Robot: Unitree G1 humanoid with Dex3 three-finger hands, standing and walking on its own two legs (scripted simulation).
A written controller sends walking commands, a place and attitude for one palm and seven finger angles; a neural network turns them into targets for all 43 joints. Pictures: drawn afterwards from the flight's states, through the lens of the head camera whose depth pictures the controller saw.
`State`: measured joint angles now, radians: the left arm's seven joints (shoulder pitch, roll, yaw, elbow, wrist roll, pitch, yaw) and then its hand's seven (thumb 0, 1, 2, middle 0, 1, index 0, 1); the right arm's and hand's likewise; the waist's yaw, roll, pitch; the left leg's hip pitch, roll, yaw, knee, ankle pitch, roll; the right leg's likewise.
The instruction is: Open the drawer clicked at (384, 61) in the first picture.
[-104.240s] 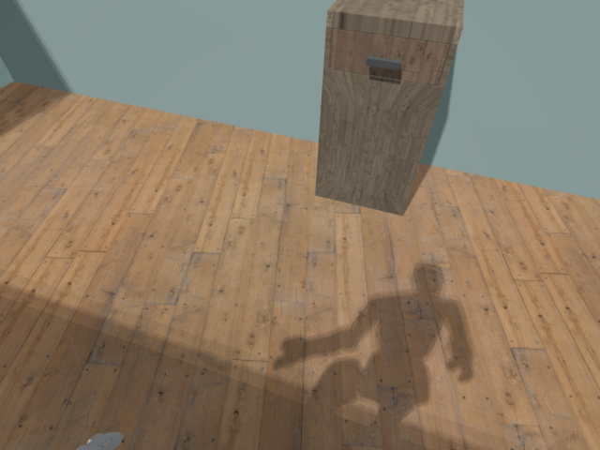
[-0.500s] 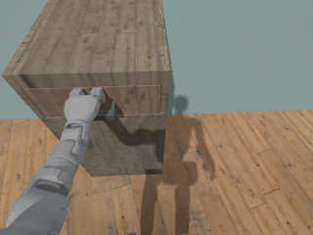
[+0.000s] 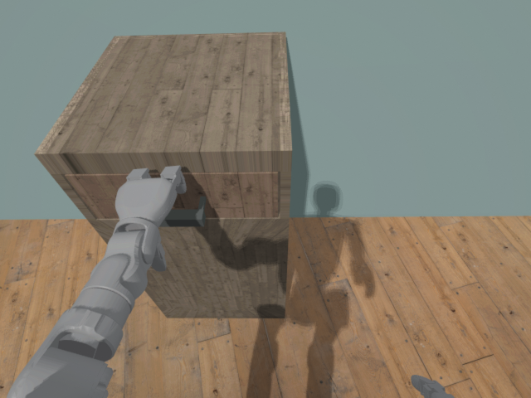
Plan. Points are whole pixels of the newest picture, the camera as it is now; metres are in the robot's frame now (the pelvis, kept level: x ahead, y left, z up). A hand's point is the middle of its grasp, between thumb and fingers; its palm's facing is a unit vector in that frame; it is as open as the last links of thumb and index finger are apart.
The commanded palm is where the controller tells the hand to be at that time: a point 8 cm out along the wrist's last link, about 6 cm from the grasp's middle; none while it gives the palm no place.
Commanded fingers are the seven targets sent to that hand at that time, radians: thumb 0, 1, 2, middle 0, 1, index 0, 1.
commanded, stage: re-aim the fingers above the handle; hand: left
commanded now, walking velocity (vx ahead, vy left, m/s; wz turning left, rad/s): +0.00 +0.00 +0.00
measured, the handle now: (176, 209) +0.46 +0.20 -0.03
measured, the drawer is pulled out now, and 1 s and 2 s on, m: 0.00 0.00 0.00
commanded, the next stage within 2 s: none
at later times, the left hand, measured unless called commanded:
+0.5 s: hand (161, 219) +0.40 +0.20 +0.03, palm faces -0.07 -0.07 -1.00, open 13.8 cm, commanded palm +0.38 +0.21 +0.09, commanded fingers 0.00 -0.50 0.30 -0.30 -1.20 -0.30 -1.20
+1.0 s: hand (169, 213) +0.41 +0.19 +0.02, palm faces -0.02 -0.07 -1.00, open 13.8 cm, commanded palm +0.38 +0.19 +0.09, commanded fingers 0.00 -0.50 0.30 -0.30 -1.20 -0.30 -1.20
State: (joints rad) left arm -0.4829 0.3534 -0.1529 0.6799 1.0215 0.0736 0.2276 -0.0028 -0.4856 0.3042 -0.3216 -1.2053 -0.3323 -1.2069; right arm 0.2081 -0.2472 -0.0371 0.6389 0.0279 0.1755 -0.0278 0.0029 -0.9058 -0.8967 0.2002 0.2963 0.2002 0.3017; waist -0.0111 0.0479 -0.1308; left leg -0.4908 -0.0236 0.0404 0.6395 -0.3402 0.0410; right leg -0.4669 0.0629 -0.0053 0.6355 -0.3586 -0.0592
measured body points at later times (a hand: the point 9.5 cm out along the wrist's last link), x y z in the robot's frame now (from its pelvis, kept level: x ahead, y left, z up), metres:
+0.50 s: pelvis -0.01 -0.01 +0.00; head +0.04 -0.03 +0.45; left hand +0.39 +0.20 +0.08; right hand +0.08 -0.27 -0.14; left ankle -0.02 +0.10 -0.72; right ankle -0.03 -0.08 -0.72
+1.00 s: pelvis -0.01 +0.01 +0.00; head +0.04 -0.01 +0.44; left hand +0.41 +0.19 +0.08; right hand +0.07 -0.25 -0.14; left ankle -0.02 +0.10 -0.72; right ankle -0.03 -0.08 -0.72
